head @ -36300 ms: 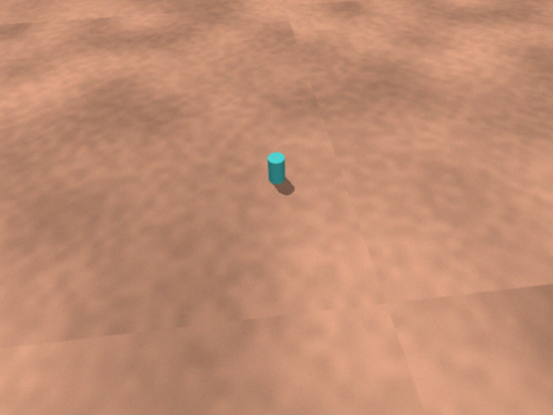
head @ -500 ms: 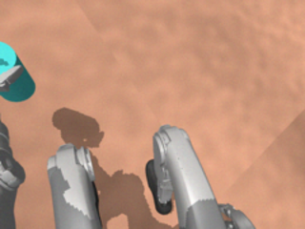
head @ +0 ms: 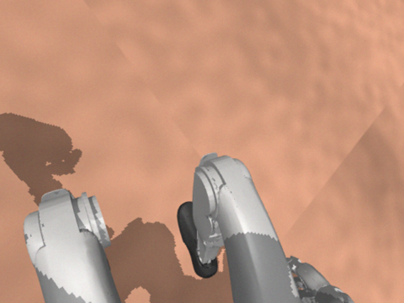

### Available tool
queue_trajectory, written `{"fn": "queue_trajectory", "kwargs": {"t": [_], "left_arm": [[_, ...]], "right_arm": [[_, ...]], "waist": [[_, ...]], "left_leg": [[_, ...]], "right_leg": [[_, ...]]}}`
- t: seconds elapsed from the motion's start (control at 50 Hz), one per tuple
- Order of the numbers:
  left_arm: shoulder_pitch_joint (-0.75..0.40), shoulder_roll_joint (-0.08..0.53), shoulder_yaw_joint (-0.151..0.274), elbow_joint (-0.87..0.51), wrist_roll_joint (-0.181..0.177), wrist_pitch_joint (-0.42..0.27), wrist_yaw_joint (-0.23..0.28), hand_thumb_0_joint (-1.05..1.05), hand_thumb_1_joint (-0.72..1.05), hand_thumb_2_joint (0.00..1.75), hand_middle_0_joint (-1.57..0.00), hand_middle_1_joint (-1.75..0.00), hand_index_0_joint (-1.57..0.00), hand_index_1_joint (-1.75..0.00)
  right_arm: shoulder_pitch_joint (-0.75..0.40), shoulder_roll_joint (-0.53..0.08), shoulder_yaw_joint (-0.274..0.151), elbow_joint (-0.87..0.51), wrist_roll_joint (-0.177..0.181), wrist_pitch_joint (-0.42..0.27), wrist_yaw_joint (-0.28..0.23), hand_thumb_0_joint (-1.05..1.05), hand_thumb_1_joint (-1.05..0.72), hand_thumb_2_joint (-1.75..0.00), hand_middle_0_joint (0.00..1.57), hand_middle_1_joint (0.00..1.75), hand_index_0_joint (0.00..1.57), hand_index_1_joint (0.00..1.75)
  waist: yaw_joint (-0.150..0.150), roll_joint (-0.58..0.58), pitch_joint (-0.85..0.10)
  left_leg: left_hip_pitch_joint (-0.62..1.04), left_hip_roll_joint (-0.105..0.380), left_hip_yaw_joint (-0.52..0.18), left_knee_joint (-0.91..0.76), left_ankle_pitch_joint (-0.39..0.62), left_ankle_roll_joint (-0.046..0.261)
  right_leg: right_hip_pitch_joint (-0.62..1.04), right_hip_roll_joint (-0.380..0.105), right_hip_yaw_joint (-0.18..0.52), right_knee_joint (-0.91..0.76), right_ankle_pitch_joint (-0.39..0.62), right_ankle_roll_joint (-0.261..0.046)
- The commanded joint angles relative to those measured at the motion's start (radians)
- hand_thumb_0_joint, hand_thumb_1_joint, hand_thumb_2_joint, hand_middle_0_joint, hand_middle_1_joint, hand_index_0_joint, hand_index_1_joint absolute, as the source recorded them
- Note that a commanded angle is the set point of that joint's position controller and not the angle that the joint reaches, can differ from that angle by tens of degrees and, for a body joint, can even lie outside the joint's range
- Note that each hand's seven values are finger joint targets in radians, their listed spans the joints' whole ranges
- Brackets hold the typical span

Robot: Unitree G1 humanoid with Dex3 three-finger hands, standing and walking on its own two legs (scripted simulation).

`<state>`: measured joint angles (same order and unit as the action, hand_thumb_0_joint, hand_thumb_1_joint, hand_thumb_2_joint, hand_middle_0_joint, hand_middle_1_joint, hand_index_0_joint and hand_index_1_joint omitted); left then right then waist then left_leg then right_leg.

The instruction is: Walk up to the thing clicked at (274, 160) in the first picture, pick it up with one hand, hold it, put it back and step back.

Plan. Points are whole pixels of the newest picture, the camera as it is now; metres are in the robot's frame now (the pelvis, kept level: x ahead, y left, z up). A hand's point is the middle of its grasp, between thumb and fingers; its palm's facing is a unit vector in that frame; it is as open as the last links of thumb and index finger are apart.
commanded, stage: crouch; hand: left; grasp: from the side
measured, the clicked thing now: out of the picture +0.51 +0.33 -0.17
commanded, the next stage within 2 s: lower in 0.10 s
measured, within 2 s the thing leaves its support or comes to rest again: rests again in 1.98 s
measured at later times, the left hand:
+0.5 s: hand out of the picture +0.51 +0.32 -0.16, palm faces +0.44 -0.90 -0.06, open 7.4 cm
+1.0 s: hand out of the picture +0.51 +0.33 -0.17, palm faces +0.47 -0.88 -0.04, open 8.1 cm
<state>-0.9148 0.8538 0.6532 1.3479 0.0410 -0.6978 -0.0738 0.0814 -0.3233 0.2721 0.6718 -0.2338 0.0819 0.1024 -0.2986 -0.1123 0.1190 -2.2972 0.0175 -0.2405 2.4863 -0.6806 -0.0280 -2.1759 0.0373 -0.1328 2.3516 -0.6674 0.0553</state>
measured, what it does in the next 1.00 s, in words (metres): stands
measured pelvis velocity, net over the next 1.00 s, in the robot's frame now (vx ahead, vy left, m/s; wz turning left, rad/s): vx -0.01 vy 0.01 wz -0.09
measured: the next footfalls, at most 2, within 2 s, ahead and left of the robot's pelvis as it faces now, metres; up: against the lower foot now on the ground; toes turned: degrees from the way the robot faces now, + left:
none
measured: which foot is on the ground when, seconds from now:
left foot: down 0.00-1.00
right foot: down 0.00-1.00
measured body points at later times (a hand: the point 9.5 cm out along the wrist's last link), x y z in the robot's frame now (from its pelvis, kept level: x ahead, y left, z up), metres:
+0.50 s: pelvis +0.00 +0.00 -0.01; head +0.27 +0.13 +0.32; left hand +0.48 +0.37 -0.15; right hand +0.06 -0.27 -0.07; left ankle +0.08 +0.13 -0.28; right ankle +0.11 -0.12 -0.28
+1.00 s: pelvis -0.01 +0.01 -0.01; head +0.26 +0.16 +0.31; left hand +0.48 +0.37 -0.16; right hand +0.10 -0.26 -0.06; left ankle +0.08 +0.13 -0.28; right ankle +0.11 -0.12 -0.28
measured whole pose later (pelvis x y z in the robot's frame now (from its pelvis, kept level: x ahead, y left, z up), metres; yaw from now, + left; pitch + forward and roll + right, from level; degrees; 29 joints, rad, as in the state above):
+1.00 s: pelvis -0.01 +0.01 -0.01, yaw -5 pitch +19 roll -17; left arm -0.90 1.06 0.62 1.56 -0.03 -0.91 0.02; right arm -0.11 -0.38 0.53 0.52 -0.32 0.14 0.08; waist -0.35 -0.24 0.28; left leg -2.25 0.03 -0.36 2.59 -0.71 -0.02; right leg -2.10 0.09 -0.22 2.36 -0.64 0.08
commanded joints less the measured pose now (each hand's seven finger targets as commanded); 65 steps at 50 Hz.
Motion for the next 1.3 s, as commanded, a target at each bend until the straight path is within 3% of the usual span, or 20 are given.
{"fn": "queue_trajectory", "kwargs": {"t": [0.0, 0.06, 0.16, 0.22, 0.32, 0.46, 0.56, 0.62, 0.76, 0.78, 0.84, 0.9, 1.02, 1.04, 1.06, 1.12, 1.18, 1.28], "left_arm": [[-0.395, 0.353, 0.028, -0.267, -0.036, -0.136, 0.001, 0.0, 0.27, 1.17, -1.18, -1.32, -1.2, -1.3], [-0.389, 0.381, 0.039, -0.272, -0.036, -0.14, 0.013, 0.0, 0.23, 1.18, -1.19, -1.32, -1.21, -1.31], [-0.374, 0.41, 0.052, -0.256, -0.029, -0.147, 0.037, 0.0, 0.21, 1.19, -1.2, -1.34, -1.22, -1.33], [-0.369, 0.414, 0.04, -0.245, -0.019, -0.155, 0.047, 0.0, 0.21, 1.17, -1.19, -1.35, -1.22, -1.33], [-0.337, 0.399, 0.02, -0.143, -0.037, -0.178, 0.06, 0.0, 0.17, 1.15, -1.18, -1.35, -1.22, -1.33], [-0.321, 0.497, 0.029, -0.121, -0.037, -0.231, 0.074, 0.0, 0.16, 1.15, -1.16, -1.34, -1.2, -1.32], [-0.304, 0.555, 0.07, -0.136, -0.05, -0.27, 0.095, 0.0, 0.15, 1.16, -1.15, -1.34, -1.18, -1.32], [-0.271, 0.49, 0.01, -0.052, -0.039, -0.267, 0.095, 0.0, 0.13, 1.16, -1.15, -1.33, -1.18, -1.32], [-0.237, 0.473, -0.033, 0.027, -0.048, -0.273, 0.101, 0.0, 0.13, 1.18, -1.17, -1.36, -1.2, -1.34], [-0.241, 0.476, -0.036, 0.03, -0.055, -0.281, 0.101, 0.0, 0.15, 1.1, -1.2, -1.31, -1.24, -1.28], [-0.243, 0.478, -0.017, 0.026, -0.079, -0.292, 0.101, 0.0, -0.03, 0.86, -1.06, -1.11, -1.11, -1.07], [-0.246, 0.474, -0.027, 0.03, -0.079, -0.298, 0.097, 0.0, -0.08, 0.71, -1.0, -1.01, -1.04, -0.97], [-0.253, 0.477, -0.048, 0.006, -0.066, -0.303, 0.091, 0.0, -0.16, 0.57, -0.89, -0.87, -0.93, -0.83], [-0.255, 0.466, -0.05, 0.008, -0.065, -0.302, 0.093, 0.0, -0.23, 0.58, -0.81, -0.79, -0.85, -0.76], [-0.254, 0.471, -0.052, 0.015, -0.066, -0.299, 0.094, 0.0, -0.22, 0.5, -0.83, -0.79, -0.86, -0.75], [-0.26, 0.455, -0.058, 0.017, -0.067, -0.3, 0.097, 0.0, -0.3, 0.43, -0.59, -0.6, -0.62, -0.58], [-0.258, 0.451, -0.059, 0.026, -0.07, -0.3, 0.098, 0.0, -0.34, 0.31, -0.48, -0.47, -0.5, -0.44], [-0.251, 0.442, -0.059, 0.048, -0.075, -0.287, 0.095, 0.0, -0.39, 0.27, -0.44, -0.42, -0.46, -0.4]], "right_arm": [[0.167, -0.327, -0.065, -0.005, -0.009, 0.02, -0.015, 0.0, -0.91, -0.9, 0.2, 0.3, 0.2, 0.3], [0.153, -0.329, -0.052, -0.014, -0.015, 0.027, -0.014, 0.0, -0.91, -0.91, 0.2, 0.3, 0.2, 0.3], [0.135, -0.342, -0.03, -0.029, -0.028, 0.037, -0.011, 0.0, -0.91, -0.9, 0.2, 0.3, 0.2, 0.3], [0.12, -0.353, -0.015, -0.037, -0.036, 0.041, -0.01, 0.0, -0.91, -0.9, 0.2, 0.3, 0.2, 0.3], [0.087, -0.363, 0.026, -0.065, -0.046, 0.045, -0.01, 0.0, -0.9, -0.9, 0.2, 0.3, 0.2, 0.3], [0.022, -0.385, 0.071, -0.09, -0.063, 0.045, -0.022, 0.0, -0.9, -0.9, 0.2, 0.3, 0.2, 0.3], [-0.009, -0.405, 0.103, -0.101, -0.079, 0.051, -0.028, 0.0, -0.9, -0.9, 0.2, 0.3, 0.2, 0.3], [-0.018, -0.408, 0.113, -0.1, -0.086, 0.061, -0.032, 0.0, -0.9, -0.9, 0.2, 0.3, 0.2, 0.3], [-0.058, -0.414, 0.138, -0.122, -0.091, 0.071, -0.038, 0.0, -0.89, -0.9, 0.2, 0.3, 0.2, 0.3], [-0.073, -0.414, 0.143, -0.131, -0.089, 0.074, -0.038, 0.0, -0.9, -0.89, 0.2, 0.3, 0.2, 0.3], [-0.087, -0.415, 0.148, -0.142, -0.09, 0.074, -0.04, 0.0, -0.9, -0.89, 0.2, 0.3, 0.2, 0.3], [-0.107, -0.416, 0.152, -0.148, -0.09, 0.073, -0.043, 0.0, -0.91, -0.89, 0.2, 0.3, 0.2, 0.3], [-0.113, -0.414, 0.153, -0.14, -0.092, 0.076, -0.047, 0.0, -0.91, -0.89, 0.2, 0.3, 0.2, 0.3], [-0.115, -0.414, 0.152, -0.14, -0.092, 0.077, -0.047, 0.0, -0.9, -0.89, 0.2, 0.3, 0.2, 0.3], [-0.11, -0.411, 0.152, -0.138, -0.093, 0.08, -0.046, 0.0, -0.91, -0.89, 0.2, 0.3, 0.2, 0.3], [-0.118, -0.412, 0.151, -0.137, -0.091, 0.078, -0.045, 0.0, -0.9, -0.89, 0.2, 0.3, 0.2, 0.3], [-0.122, -0.411, 0.151, -0.14, -0.091, 0.08, -0.044, 0.0, -0.9, -0.89, 0.2, 0.3, 0.2, 0.3], [-0.11, -0.405, 0.152, -0.138, -0.09, 0.082, -0.042, 0.0, -0.9, -0.9, 0.2, 0.3, 0.2, 0.3]], "waist": [[-0.031, 0.585, -0.729], [-0.025, 0.567, -0.724], [-0.043, 0.566, -0.689], [-0.063, 0.596, -0.659], [-0.104, 0.501, -0.595], [-0.099, 0.517, -0.574], [-0.103, 0.598, -0.589], [-0.139, 0.574, -0.516], [-0.148, 0.495, -0.465], [-0.15, 0.487, -0.449], [-0.14, 0.47, -0.462], [-0.146, 0.489, -0.443], [-0.151, 0.509, -0.451], [-0.151, 0.514, -0.441], [-0.149, 0.514, -0.447], [-0.152, 0.514, -0.43], [-0.151, 0.505, -0.435], [-0.148, 0.473, -0.455]], "left_leg": [[0.607, 0.05, 0.066, -0.272, 0.249, 0.003], [0.582, 0.051, 0.07, -0.247, 0.251, 0.009], [0.587, 0.057, 0.056, -0.234, 0.266, 0.01], [0.609, 0.063, 0.038, -0.245, 0.269, 0.003], [0.511, 0.064, 0.031, -0.212, 0.203, 0.018], [0.51, 0.072, 0.021, -0.194, 0.16, 0.018], [0.611, 0.087, -0.008, -0.199, 0.263, 0.002], [0.564, 0.089, -0.021, -0.203, 0.235, 0.002], [0.519, 0.091, -0.031, -0.184, 0.208, 0.013], [0.485, 0.088, -0.032, -0.187, 0.178, 0.014], [0.489, 0.089, -0.031, -0.186, 0.165, 0.016], [0.488, 0.09, -0.037, -0.201, 0.14, 0.012], [0.505, 0.091, -0.037, -0.197, 0.154, 0.011], [0.516, 0.093, -0.042, -0.206, 0.162, 0.007], [0.504, 0.091, -0.038, -0.205, 0.15, 0.01], [0.5, 0.092, -0.042, -0.21, 0.136, 0.009], [0.501, 0.09, -0.04, -0.204, 0.138, 0.012], [0.489, 0.09, -0.035, -0.191, 0.174, 0.017]], "right_leg": [[0.337, 0.025, -0.089, -0.169, 0.251, -0.075], [0.364, 0.03, -0.085, -0.171, 0.259, -0.072], [0.365, 0.034, -0.096, -0.17, 0.274, -0.068], [0.346, 0.034, -0.113, -0.154, 0.272, -0.071], [0.387, 0.043, -0.122, -0.169, 0.25, -0.058], [0.397, 0.053, -0.135, -0.162, 0.223, -0.056], [0.411, 0.055, -0.157, -0.137, 0.287, -0.056], [0.396, 0.059, -0.172, -0.137, 0.275, -0.057], [0.402, 0.067, -0.182, -0.152, 0.272, -0.049], [0.4, 0.068, -0.185, -0.152, 0.251, -0.05], [0.412, 0.072, -0.184, -0.161, 0.247, -0.048], [0.401, 0.073, -0.193, -0.156, 0.229, -0.05], [0.4, 0.074, -0.189, -0.157, 0.246, -0.052], [0.391, 0.072, -0.192, -0.151, 0.25, -0.053], [0.401, 0.076, -0.191, -0.157, 0.241, -0.053], [0.383, 0.075, -0.194, -0.154, 0.232, -0.054], [0.381, 0.075, -0.192, -0.158, 0.235, -0.053], [0.415, 0.077, -0.184, -0.164, 0.267, -0.049]]}}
